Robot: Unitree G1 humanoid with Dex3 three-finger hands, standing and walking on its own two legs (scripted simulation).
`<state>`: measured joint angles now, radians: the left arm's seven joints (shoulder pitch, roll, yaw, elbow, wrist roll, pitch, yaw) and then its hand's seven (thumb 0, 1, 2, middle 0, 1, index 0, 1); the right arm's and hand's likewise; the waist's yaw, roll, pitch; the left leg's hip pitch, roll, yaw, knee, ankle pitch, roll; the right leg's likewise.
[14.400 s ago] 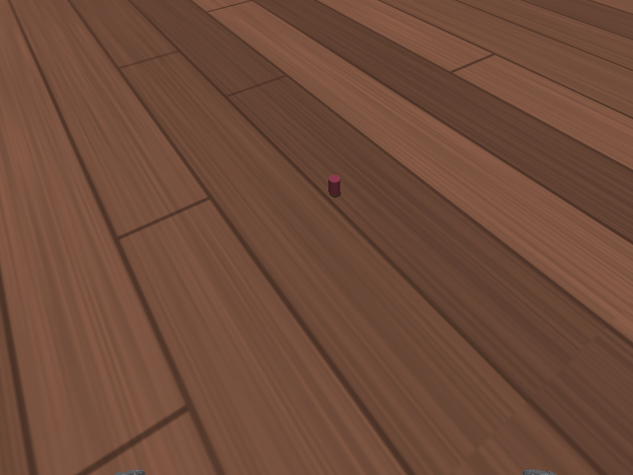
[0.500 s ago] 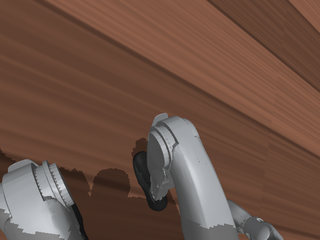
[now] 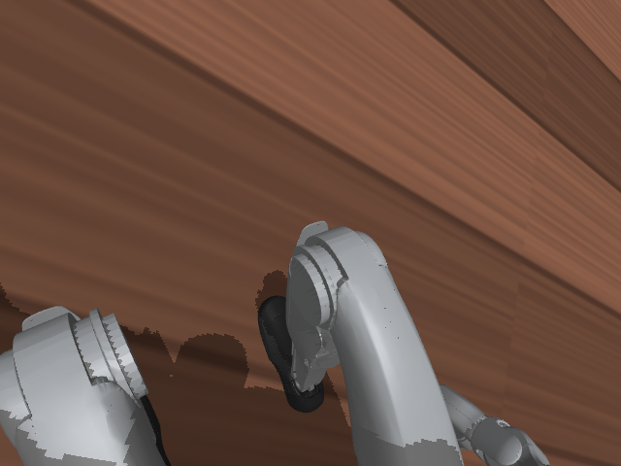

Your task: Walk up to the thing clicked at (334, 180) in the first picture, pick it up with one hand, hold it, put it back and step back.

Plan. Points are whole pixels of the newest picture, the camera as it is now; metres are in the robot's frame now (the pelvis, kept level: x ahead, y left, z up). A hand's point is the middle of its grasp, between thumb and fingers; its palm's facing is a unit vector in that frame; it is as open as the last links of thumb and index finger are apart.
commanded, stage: close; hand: left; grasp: from above
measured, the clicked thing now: out of the picture +0.43 +0.33 -0.26
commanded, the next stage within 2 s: settle in 0.72 s
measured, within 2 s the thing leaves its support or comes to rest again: leaves its support in 1.08 s
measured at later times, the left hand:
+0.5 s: hand out of the picture +0.41 +0.33 -0.24, palm faces -0.47 -0.17 -0.87, open 8.6 cm
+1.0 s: hand out of the picture +0.42 +0.33 -0.24, palm faces -0.45 -0.17 -0.87, open 8.0 cm
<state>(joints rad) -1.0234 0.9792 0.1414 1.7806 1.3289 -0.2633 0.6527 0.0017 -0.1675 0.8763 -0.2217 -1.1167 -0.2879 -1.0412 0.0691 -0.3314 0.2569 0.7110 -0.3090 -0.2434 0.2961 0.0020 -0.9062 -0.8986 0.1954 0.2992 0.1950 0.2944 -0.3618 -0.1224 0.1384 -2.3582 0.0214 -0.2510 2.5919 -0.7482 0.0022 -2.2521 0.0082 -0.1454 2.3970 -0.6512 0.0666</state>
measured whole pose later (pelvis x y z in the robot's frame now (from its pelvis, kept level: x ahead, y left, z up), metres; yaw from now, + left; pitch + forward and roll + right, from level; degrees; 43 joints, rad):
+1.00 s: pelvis +0.00 +0.00 +0.00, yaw +0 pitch +27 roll -14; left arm -1.02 0.98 0.14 1.78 1.31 -0.26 0.64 0.01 0.20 0.56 -0.63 -0.97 -0.74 -0.81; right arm 0.08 -0.35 0.27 0.70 -0.30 -0.26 0.29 0.00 -0.92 -0.90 0.20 0.30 0.20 0.29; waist -0.36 -0.12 0.15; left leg -2.35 0.02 -0.25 2.58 -0.74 0.00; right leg -2.24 0.01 -0.15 2.39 -0.64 0.07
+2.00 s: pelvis -0.01 -0.01 +0.05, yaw +7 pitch +34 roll -8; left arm -0.94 0.73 0.06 1.37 1.23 -0.21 0.30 -0.01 0.20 0.48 -0.77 -0.75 -0.85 -0.65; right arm 0.19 -0.29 0.05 0.73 -0.12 -0.04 0.15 0.00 -0.92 -0.90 0.20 0.30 0.20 0.29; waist -0.23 0.02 -0.07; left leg -2.29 0.01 -0.13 2.36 -0.67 0.00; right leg -2.22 -0.03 -0.06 2.26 -0.63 0.04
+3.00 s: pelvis +0.01 +0.00 +0.32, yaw +11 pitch +21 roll -3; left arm -0.38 0.49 -0.13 0.71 0.98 -0.01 0.07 -0.01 0.24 0.44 -0.73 -0.77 -0.82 -0.67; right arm 0.18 -0.23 -0.02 0.69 0.04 0.01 -0.04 0.01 -0.91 -0.90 0.20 0.30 0.20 0.30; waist -0.07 0.04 -0.16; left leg -1.28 0.05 -0.03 1.46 -0.56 0.00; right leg -1.26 -0.02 -0.03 1.40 -0.51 0.03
